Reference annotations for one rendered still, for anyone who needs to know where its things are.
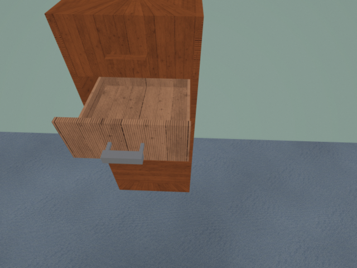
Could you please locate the cabinet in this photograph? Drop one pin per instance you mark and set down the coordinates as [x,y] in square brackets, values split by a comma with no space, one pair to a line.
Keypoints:
[169,32]

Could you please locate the drawer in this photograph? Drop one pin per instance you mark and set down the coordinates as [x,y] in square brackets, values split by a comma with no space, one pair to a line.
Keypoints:
[128,112]

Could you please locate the handle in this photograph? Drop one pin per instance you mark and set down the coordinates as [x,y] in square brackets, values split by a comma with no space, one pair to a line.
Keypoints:
[126,61]
[122,157]

